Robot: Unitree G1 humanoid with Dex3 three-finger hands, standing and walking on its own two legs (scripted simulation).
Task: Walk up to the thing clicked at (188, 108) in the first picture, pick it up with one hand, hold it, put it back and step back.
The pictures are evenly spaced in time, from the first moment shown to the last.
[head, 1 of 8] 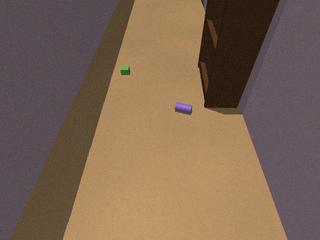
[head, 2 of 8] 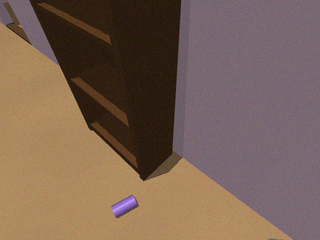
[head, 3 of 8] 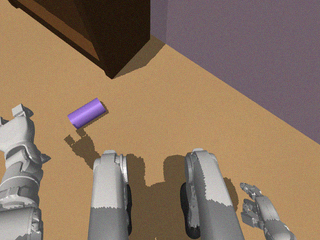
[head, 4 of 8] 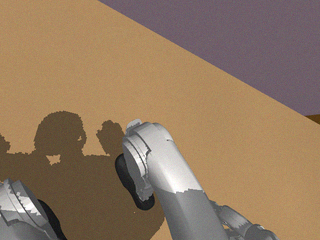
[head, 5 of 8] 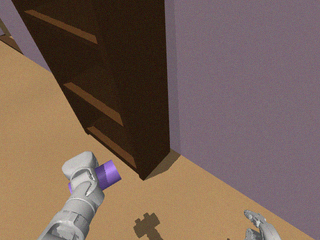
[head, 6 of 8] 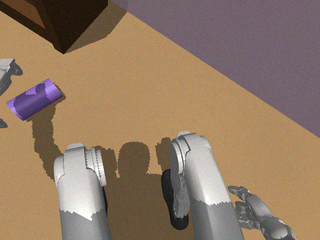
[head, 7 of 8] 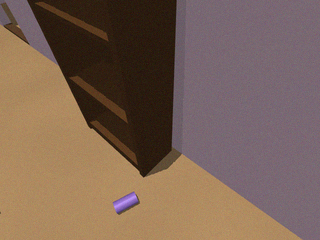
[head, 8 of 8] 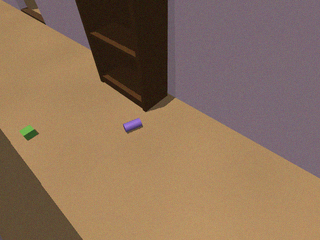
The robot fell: no
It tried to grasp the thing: yes
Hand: left
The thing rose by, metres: 0.65
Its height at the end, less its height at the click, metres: +0.00
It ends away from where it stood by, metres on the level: 0.01
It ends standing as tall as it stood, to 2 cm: yes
